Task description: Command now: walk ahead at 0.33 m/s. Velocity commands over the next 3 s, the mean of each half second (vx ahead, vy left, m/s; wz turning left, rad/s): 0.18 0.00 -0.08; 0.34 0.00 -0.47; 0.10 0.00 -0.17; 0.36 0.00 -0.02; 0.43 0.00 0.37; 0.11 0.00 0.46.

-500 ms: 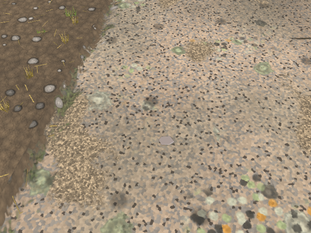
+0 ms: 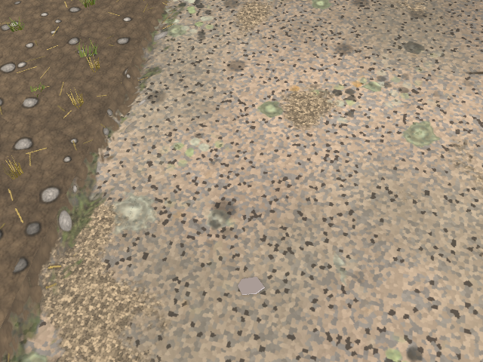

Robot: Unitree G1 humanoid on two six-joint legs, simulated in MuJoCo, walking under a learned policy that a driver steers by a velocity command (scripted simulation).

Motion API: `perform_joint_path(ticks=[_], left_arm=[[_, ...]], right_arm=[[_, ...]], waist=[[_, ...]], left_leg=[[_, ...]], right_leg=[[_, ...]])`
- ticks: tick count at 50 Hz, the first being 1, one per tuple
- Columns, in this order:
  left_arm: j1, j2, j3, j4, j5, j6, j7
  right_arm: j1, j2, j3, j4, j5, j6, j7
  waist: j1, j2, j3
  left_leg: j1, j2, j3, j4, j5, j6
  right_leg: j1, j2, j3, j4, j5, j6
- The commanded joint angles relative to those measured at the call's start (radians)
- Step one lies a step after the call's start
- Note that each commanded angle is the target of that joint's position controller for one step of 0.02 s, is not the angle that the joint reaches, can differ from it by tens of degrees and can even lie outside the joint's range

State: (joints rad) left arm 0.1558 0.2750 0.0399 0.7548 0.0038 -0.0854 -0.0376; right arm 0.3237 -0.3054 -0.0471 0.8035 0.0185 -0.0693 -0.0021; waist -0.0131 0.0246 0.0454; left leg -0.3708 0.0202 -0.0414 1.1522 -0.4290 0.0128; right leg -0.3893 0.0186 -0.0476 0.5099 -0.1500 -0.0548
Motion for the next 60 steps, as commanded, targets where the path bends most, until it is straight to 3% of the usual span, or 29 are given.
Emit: perform_joint_path(ticks=[1, 4, 7, 12, 15, 16, 17, 18, 20, 22, 24, 26, 29, 32, 34, 35, 36, 37, 38, 39, 41, 45, 50, 55, 56, 57, 58, 59, 60], left_arm=[[0.036, 0.103, 0.026, -0.032, 0.012, -0.014, 0.000], [0.012, 0.120, 0.030, -0.003, 0.012, -0.023, 0.010], [0.010, 0.128, 0.029, 0.019, 0.009, -0.007, 0.027], [0.067, 0.146, 0.029, 0.075, 0.003, 0.023, 0.034], [0.038, 0.136, 0.025, 0.090, -0.013, 0.040, 0.038], [0.074, 0.112, 0.017, 0.102, -0.014, 0.041, 0.038], [0.121, 0.087, 0.008, 0.100, 0.008, 0.033, 0.037], [0.220, 0.049, -0.002, 0.118, 0.014, 0.028, 0.035], [0.103, 0.086, 0.004, 0.083, -0.011, 0.048, 0.045], [0.037, 0.122, 0.021, 0.051, -0.023, 0.081, 0.050], [0.019, 0.139, 0.039, 0.031, -0.031, 0.098, 0.044], [0.050, 0.113, 0.044, 0.039, -0.028, 0.098, 0.044], [0.087, 0.064, 0.039, 0.062, -0.013, 0.092, 0.034], [0.150, 0.068, 0.048, 0.086, -0.012, 0.093, 0.022], [0.279, 0.085, 0.064, 0.143, -0.014, 0.095, 0.023], [0.359, 0.139, 0.080, 0.160, -0.015, 0.090, 0.035], [0.356, 0.256, 0.089, 0.110, -0.012, 0.066, 0.034], [0.292, 0.247, 0.084, 0.081, 0.011, 0.036, 0.029], [0.227, 0.208, 0.071, 0.060, 0.006, 0.013, 0.032], [0.202, 0.173, 0.061, 0.050, -0.004, 0.005, 0.033], [0.210, 0.140, 0.051, 0.049, -0.014, 0.009, 0.043], [0.277, 0.134, 0.053, 0.062, -0.012, 0.025, 0.071], [0.318, 0.127, 0.062, 0.068, -0.017, 0.058, 0.093], [0.251, 0.118, 0.064, 0.049, -0.014, 0.061, 0.094], [0.234, 0.115, 0.062, 0.042, -0.014, 0.057, 0.089], [0.222, 0.088, 0.051, 0.017, 0.005, 0.052, 0.084], [0.387, 0.006, 0.030, 0.038, 0.005, 0.052, 0.078], [0.446, 0.071, 0.037, 0.065, -0.010, 0.057, 0.072], [0.348, 0.147, 0.061, 0.054, -0.026, 0.070, 0.073]], right_arm=[[0.015, -0.096, -0.030, -0.071, -0.013, -0.001, -0.009], [0.031, -0.050, -0.020, -0.061, -0.019, 0.027, -0.019], [-0.047, -0.022, -0.007, -0.074, -0.025, 0.028, -0.018], [-0.167, -0.042, -0.013, -0.094, -0.021, 0.025, -0.007], [-0.156, -0.053, -0.021, -0.091, -0.031, 0.021, -0.003], [-0.139, -0.078, -0.029, -0.082, -0.040, 0.017, -0.007], [-0.126, -0.139, -0.041, -0.084, -0.050, 0.016, -0.018], [-0.137, -0.141, -0.043, -0.082, -0.048, 0.028, -0.026], [-0.116, -0.076, -0.036, -0.073, -0.025, 0.052, -0.028], [-0.050, -0.151, -0.064, -0.057, -0.012, 0.062, -0.034], [-0.074, -0.155, -0.066, -0.053, -0.025, 0.040, -0.044], [-0.179, -0.127, -0.062, -0.066, -0.006, 0.024, -0.045], [-0.262, -0.138, -0.073, -0.068, -0.003, 0.014, -0.034], [-0.265, -0.139, -0.076, -0.052, 0.009, 0.021, -0.020], [-0.278, -0.086, -0.062, -0.049, 0.002, 0.032, -0.016], [-0.293, -0.015, -0.043, -0.059, -0.012, 0.035, -0.009], [-0.345, 0.019, -0.029, -0.114, -0.010, 0.025, -0.007], [-0.379, -0.036, -0.039, -0.135, 0.022, -0.003, -0.004], [-0.358, -0.088, -0.050, -0.123, 0.031, -0.026, 0.000], [-0.322, -0.110, -0.059, -0.093, 0.008, -0.038, -0.002], [-0.331, -0.101, -0.063, -0.071, -0.027, -0.048, -0.005], [-0.383, -0.027, -0.048, -0.080, -0.024, -0.038, 0.003], [-0.481, 0.009, -0.027, -0.115, -0.009, -0.018, 0.027], [-0.373, -0.064, -0.044, -0.076, -0.027, -0.041, 0.035], [-0.302, -0.082, -0.049, -0.053, -0.042, -0.051, 0.030], [-0.198, -0.128, -0.054, -0.039, -0.065, -0.057, 0.023], [-0.141, -0.156, -0.057, -0.025, -0.069, -0.042, 0.019], [-0.127, -0.066, -0.034, -0.006, -0.034, -0.030, 0.026], [-0.205, -0.046, -0.026, -0.021, -0.013, -0.020, 0.029]], waist=[[-0.005, -0.100, -0.118], [-0.039, -0.104, -0.112], [-0.019, -0.107, -0.114], [0.037, -0.102, -0.112], [0.005, -0.093, -0.104], [0.001, -0.058, -0.112], [0.032, 0.018, -0.161], [0.079, 0.130, -0.224], [0.006, 0.151, -0.239], [-0.047, 0.179, -0.193], [-0.038, 0.167, -0.111], [0.014, 0.157, -0.074], [0.051, 0.143, -0.088], [0.083, 0.099, -0.107], [0.125, 0.005, -0.081], [0.142, -0.194, -0.045], [0.130, -0.341, 0.026], [0.114, -0.253, 0.053], [0.073, -0.217, 0.080], [0.051, -0.173, 0.061], [0.049, -0.130, 0.014], [0.046, -0.128, -0.033], [0.080, -0.170, -0.049], [0.028, -0.160, -0.085], [-0.008, -0.138, -0.126], [-0.040, -0.062, -0.254], [0.009, 0.181, -0.397], [0.010, 0.182, -0.470], [0.003, 0.106, -0.316]], left_leg=[[-0.184, 0.093, -0.032, 0.005, 0.066, -0.015], [-0.126, 0.079, -0.011, -0.118, 0.151, -0.050], [-0.088, 0.074, 0.006, -0.339, 0.312, -0.053], [-0.048, 0.046, 0.004, -0.542, 0.396, -0.038], [0.032, 0.025, 0.019, -0.683, 0.406, 0.002], [0.131, 0.041, -0.005, -0.768, 0.586, 0.024], [0.273, 0.136, -0.082, -0.715, 0.923, 0.057], [0.426, 0.230, -0.158, -0.657, 1.013, 0.153], [0.430, 0.267, -0.217, -0.705, 0.716, 0.204], [0.382, 0.333, -0.338, -0.848, 0.156, 0.230], [0.265, 0.372, -0.390, -0.963, -0.171, 0.234], [0.165, 0.322, -0.256, -1.008, -0.156, 0.170], [0.040, 0.242, -0.039, -1.008, -0.010, 0.125], [0.020, 0.239, 0.037, -0.933, -0.083, 0.112], [-0.084, 0.189, 0.108, -0.741, -0.202, 0.068], [-0.213, 0.108, 0.202, -0.419, -0.208, 0.009], [-0.502, -0.027, 0.127, -0.136, -0.196, -0.030], [-0.579, 0.009, -0.023, -0.050, -0.113, 0.002], [-0.599, 0.046, -0.045, -0.062, 0.007, 0.021], [-0.560, 0.065, -0.041, -0.097, 0.104, 0.023], [-0.456, 0.066, -0.034, -0.222, 0.236, 0.003], [-0.334, -0.020, 0.012, -0.407, 0.375, -0.037], [-0.186, -0.058, 0.038, -0.593, 0.498, -0.038], [-0.027, -0.059, 0.033, -0.719, 0.472, 0.025], [0.096, -0.045, 0.039, -0.792, 0.614, 0.054], [0.362, 0.098, -0.093, -0.713, 0.938, 0.120], [0.687, 0.355, -0.366, -0.641, 1.279, 0.322], [0.665, 0.409, -0.501, -0.694, 1.074, 0.376], [0.521, 0.356, -0.426, -0.742, 0.846, 0.334]], right_leg=[[0.246, -0.261, 0.263, -0.230, 0.517, -0.174], [0.167, -0.232, 0.147, -0.264, 0.701, -0.192], [0.173, -0.189, 0.063, -0.265, 0.689, -0.163], [0.266, -0.217, 0.090, -0.233, 0.563, -0.152], [0.278, -0.212, 0.116, -0.137, 0.454, -0.119], [0.251, -0.167, 0.124, -0.089, 0.370, -0.076], [0.183, -0.102, 0.107, -0.024, 0.218, -0.030], [0.054, -0.046, 0.084, 0.016, -0.054, 0.019], [-0.039, -0.016, 0.056, 0.115, -0.285, 0.047], [-0.149, -0.004, 0.028, 0.313, -0.408, 0.041], [-0.225, -0.066, 0.083, 0.539, -0.445, 0.032], [-0.173, -0.093, 0.069, 0.475, -0.378, 0.023], [0.042, -0.081, 0.000, 0.298, -0.250, 0.012], [0.177, -0.046, -0.068, 0.128, -0.120, 0.001], [0.296, -0.001, -0.081, 0.059, -0.187, -0.031], [0.340, -0.126, 0.152, -0.100, -0.387, -0.097], [0.360, -0.340, 0.705, -0.348, -0.713, -0.249], [0.328, -0.403, 0.864, -0.453, -0.810, -0.302], [0.327, -0.390, 0.793, -0.429, -0.693, -0.266], [0.336, -0.343, 0.671, -0.379, -0.519, -0.219], [0.338, -0.265, 0.504, -0.361, -0.277, -0.161], [0.365, -0.174, 0.292, -0.255, 0.396, -0.113], [0.310, -0.153, 0.249, -0.189, 0.478, -0.070], [0.381, -0.170, 0.308, -0.035, 0.578, -0.065], [0.374, -0.127, 0.289, 0.056, 0.616, -0.039], [0.248, -0.075, 0.276, 0.234, 0.430, -0.006], [-0.031, 0.066, 0.233, 0.569, -0.289, 0.067], [-0.074, 0.063, 0.276, 0.692, -0.562, 0.086], [-0.126, 0.024, 0.264, 0.752, -0.521, 0.106]])
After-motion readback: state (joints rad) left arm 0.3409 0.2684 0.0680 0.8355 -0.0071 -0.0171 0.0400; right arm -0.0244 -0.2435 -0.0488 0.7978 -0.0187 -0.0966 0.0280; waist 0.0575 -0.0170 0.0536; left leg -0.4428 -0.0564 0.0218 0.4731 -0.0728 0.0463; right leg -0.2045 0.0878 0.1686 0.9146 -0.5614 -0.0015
